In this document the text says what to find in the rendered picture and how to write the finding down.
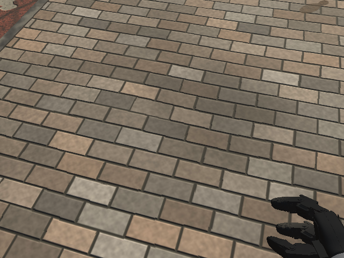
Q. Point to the robot right hand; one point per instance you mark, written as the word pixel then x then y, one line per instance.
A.
pixel 324 239

